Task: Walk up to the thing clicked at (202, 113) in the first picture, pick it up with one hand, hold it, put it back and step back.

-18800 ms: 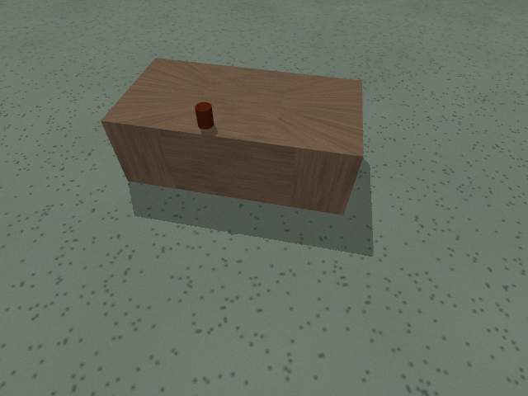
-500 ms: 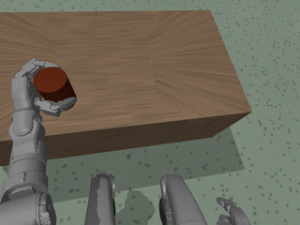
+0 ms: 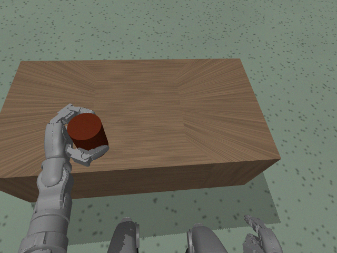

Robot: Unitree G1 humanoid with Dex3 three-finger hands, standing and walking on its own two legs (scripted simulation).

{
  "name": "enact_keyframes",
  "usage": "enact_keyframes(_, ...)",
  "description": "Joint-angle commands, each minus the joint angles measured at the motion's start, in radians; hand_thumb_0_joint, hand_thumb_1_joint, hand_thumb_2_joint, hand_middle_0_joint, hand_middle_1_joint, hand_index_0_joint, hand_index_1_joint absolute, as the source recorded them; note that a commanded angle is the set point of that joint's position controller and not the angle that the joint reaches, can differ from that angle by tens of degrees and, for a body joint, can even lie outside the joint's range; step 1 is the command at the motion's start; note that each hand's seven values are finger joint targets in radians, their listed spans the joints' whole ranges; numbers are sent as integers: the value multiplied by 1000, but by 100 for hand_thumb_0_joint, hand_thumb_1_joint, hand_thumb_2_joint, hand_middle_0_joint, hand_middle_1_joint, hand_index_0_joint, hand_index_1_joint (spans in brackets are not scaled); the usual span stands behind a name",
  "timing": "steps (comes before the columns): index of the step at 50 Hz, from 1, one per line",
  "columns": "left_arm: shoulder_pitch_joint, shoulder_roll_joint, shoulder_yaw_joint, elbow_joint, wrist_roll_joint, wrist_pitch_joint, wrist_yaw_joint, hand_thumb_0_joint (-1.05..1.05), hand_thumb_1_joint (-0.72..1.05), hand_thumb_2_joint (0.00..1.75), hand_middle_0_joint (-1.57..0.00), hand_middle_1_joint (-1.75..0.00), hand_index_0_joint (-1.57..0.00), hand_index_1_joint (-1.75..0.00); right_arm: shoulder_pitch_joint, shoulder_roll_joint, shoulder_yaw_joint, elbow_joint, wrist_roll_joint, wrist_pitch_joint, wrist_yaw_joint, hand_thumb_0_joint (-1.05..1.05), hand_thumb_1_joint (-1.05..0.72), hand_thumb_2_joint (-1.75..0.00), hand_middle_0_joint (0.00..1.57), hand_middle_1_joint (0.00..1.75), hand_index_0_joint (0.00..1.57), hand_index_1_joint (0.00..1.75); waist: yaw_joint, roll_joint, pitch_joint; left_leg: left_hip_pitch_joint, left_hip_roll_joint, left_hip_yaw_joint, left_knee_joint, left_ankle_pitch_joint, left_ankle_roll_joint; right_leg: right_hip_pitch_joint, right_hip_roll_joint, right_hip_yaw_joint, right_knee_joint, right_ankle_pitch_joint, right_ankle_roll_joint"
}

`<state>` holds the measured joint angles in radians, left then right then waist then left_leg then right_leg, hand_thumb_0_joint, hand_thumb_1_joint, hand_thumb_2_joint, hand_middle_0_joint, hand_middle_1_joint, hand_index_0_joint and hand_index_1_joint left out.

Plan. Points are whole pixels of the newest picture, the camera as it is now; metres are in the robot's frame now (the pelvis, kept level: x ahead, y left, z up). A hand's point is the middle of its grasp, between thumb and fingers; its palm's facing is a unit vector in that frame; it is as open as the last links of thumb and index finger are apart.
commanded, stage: lift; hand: left
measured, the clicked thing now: (89, 137) +0.37 +0.18 +0.03
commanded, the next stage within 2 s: hold in 0.60 s
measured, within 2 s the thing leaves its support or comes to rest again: neither
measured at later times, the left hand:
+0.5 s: hand (88, 132) +0.36 +0.17 +0.07, palm faces +0.13 -0.99 -0.02, open 10.4 cm
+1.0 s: hand (86, 127) +0.36 +0.17 +0.09, palm faces +0.13 -0.99 -0.01, open 10.4 cm
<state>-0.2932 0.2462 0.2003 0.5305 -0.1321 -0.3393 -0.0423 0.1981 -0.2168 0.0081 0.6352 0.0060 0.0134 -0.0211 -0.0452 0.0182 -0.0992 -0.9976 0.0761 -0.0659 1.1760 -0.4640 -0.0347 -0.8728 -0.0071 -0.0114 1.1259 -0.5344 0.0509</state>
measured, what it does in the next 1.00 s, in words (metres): stands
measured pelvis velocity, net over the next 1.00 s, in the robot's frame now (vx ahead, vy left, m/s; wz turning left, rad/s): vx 0.02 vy -0.01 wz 0.01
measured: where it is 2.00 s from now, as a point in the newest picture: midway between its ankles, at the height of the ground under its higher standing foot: outside the picture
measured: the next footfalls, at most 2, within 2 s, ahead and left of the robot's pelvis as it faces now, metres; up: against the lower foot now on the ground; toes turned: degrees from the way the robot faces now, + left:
none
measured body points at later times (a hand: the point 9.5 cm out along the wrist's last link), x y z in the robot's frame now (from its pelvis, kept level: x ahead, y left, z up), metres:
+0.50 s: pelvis +0.02 -0.01 +0.03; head +0.08 +0.00 +0.48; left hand +0.35 +0.22 +0.08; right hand +0.15 -0.25 -0.08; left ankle +0.05 +0.13 -0.65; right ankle +0.01 -0.16 -0.65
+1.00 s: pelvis +0.02 -0.01 +0.05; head +0.08 +0.00 +0.49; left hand +0.35 +0.22 +0.10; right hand +0.17 -0.25 -0.06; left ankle +0.05 +0.13 -0.65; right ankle +0.01 -0.16 -0.65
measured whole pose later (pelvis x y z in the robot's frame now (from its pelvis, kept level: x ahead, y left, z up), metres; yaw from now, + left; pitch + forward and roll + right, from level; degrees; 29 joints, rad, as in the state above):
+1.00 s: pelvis +0.02 -0.01 +0.05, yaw +1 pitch +8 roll -2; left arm -0.14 0.19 0.15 0.40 -0.15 -0.33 -0.03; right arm 0.21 -0.22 -0.01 0.64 0.01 0.02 -0.02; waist -0.03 0.01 -0.04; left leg -0.66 0.07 -0.04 0.91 -0.40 -0.04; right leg -0.55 -0.02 0.00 0.88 -0.47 0.04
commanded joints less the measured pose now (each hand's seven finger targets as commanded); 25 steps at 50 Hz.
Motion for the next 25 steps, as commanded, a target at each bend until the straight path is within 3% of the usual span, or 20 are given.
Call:
enact_keyframes(1,-293,129,27,-274,-27,-91,11,0,6,125,-128,-142,-130,-142,29,-144,-58,-103,0,-38,-8,0,-92,-90,20,30,20,30,-12,61,-377,396,-35,41,-202,184,31,128,33,-37,-195,271,-60)
enact_keyframes(13,-233,109,17,-316,-35,-96,16,0,11,127,-127,-143,-129,-143,12,-138,-60,-108,3,-36,-9,0,-92,-90,20,30,20,30,2,51,-307,464,-38,47,-289,190,26,203,32,-36,-266,272,-57)
enact_keyframes(17,-187,107,22,-306,-40,-96,12,0,9,128,-128,-144,-130,-144,15,-144,-66,-105,2,-37,-9,0,-92,-90,20,30,20,30,4,38,-303,484,-37,47,-302,221,26,241,32,-37,-277,299,-55)
enact_keyframes(18,-197,89,0,-339,-39,-99,10,0,9,128,-128,-144,-130,-144,12,-134,-60,-113,3,-36,-7,0,-92,-90,20,30,20,30,7,42,-312,495,-38,49,-305,229,26,250,31,-34,-280,307,-56)
enact_keyframes(19,-212,101,4,-349,-36,-98,12,0,9,128,-127,-144,-130,-144,12,-134,-63,-111,1,-36,-10,0,-92,-90,20,30,20,30,3,45,-321,497,-42,54,-302,228,28,261,30,-29,-292,313,-52)
enact_keyframes(20,-153,107,30,-291,-38,-91,13,0,10,128,-127,-144,-130,-143,21,-143,-67,-102,1,-35,-9,0,-92,-90,20,30,20,30,1,19,-298,493,-39,52,-308,236,29,270,32,-32,-293,319,-51)
enact_keyframes(21,-185,97,5,-358,-39,-96,10,0,9,127,-127,-144,-130,-144,12,-130,-59,-111,2,-35,-9,0,-92,-90,20,30,20,30,8,28,-302,486,-44,58,-308,243,30,291,29,-26,-299,331,-49)
enact_keyframes(25,-180,92,9,-364,-47,-93,7,0,9,130,-128,-145,-130,-145,19,-133,-61,-109,2,-34,-10,0,-92,-90,20,30,20,30,0,20,-315,516,-44,61,-311,279,35,314,28,-22,-313,370,-45)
